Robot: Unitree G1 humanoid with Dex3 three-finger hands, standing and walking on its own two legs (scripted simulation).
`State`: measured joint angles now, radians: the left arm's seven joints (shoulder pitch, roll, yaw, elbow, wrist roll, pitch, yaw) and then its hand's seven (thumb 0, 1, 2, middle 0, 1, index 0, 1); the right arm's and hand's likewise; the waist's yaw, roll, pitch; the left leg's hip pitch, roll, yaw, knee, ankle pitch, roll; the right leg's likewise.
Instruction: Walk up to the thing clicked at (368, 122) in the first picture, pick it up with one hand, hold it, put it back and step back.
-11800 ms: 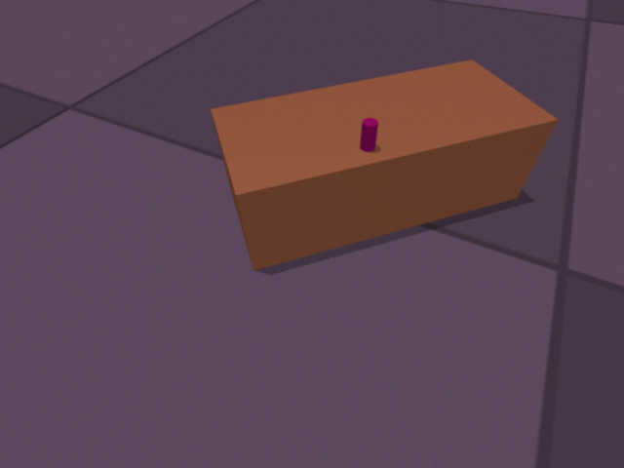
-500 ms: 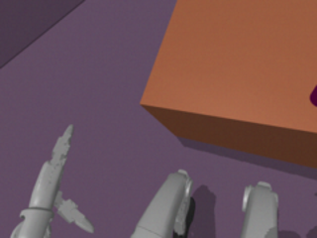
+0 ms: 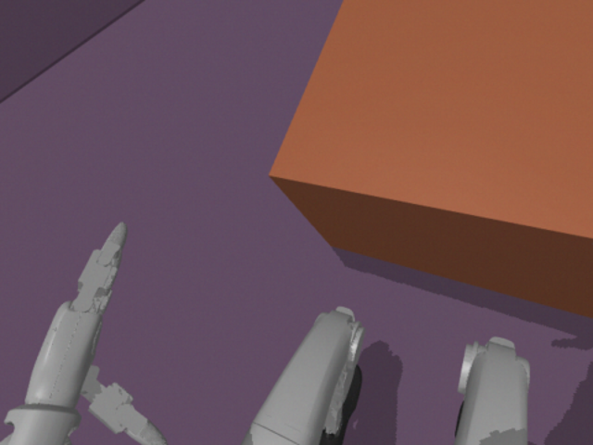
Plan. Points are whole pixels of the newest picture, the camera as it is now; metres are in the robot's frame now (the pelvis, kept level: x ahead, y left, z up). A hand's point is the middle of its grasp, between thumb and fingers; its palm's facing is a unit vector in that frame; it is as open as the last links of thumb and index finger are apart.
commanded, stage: close in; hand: right
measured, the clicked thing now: out of the picture +0.52 -0.27 -0.05
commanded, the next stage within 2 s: rest palm in 0.06 s
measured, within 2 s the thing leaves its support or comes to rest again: leaves its support in 1.30 s
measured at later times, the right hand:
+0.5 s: hand out of the picture +0.50 -0.25 -0.05, palm faces +0.25 +0.97 +0.01, open 16.7 cm
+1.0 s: hand out of the picture +0.50 -0.25 -0.05, palm faces +0.26 +0.97 +0.02, open 9.4 cm
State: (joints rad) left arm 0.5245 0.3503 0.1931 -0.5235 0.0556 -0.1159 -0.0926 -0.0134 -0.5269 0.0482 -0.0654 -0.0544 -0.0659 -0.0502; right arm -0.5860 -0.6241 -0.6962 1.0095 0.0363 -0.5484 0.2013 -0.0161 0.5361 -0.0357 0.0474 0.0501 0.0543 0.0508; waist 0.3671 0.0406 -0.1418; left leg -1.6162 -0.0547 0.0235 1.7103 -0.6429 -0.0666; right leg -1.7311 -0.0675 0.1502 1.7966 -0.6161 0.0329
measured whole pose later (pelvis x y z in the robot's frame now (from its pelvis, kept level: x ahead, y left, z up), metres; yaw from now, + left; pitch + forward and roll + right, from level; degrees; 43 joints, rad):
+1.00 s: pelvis +0.01 +0.01 +0.00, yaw +0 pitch +32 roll +7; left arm 0.50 0.34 0.22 -0.50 0.05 -0.08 -0.09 -0.01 -0.54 0.06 -0.06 -0.06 -0.06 -0.05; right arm -0.64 -0.59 -0.65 1.00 -0.01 -0.54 0.12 -0.01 0.13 -0.45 0.87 0.67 0.90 0.68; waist 0.37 0.05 -0.16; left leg -1.62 -0.05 0.03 1.71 -0.65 -0.05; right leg -1.73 -0.07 0.15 1.78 -0.62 0.05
